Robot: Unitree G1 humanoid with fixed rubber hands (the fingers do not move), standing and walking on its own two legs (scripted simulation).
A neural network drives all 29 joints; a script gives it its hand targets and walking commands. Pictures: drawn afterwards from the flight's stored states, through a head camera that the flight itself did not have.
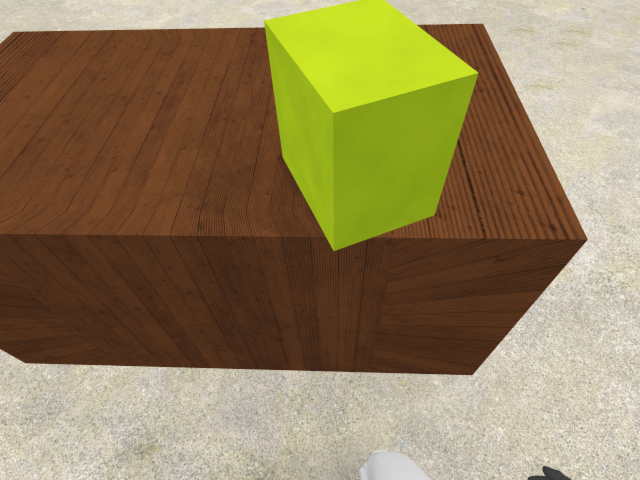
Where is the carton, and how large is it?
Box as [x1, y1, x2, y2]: [264, 0, 477, 250]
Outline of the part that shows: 384,0 358,0 264,20 282,155 333,250 434,214 477,76 477,72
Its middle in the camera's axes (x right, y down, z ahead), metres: +0.06 -0.19 +0.64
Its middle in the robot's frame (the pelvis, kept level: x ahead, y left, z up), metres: +0.62 -0.06 +0.08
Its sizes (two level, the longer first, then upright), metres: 0.262 0.197 0.268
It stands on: a pedestal, 0.69 m high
